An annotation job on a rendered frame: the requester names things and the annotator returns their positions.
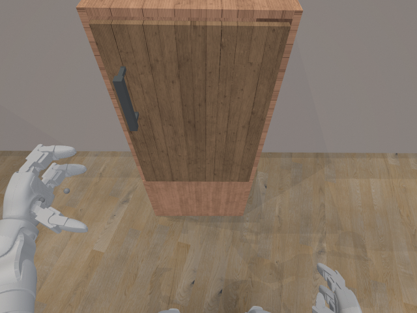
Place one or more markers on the robot right hand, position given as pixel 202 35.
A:
pixel 342 300

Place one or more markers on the left robot forearm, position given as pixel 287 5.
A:
pixel 17 270

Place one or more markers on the cupboard door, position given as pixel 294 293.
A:
pixel 202 90

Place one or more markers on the handle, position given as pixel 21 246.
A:
pixel 124 98

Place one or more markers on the robot left hand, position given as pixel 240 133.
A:
pixel 24 189

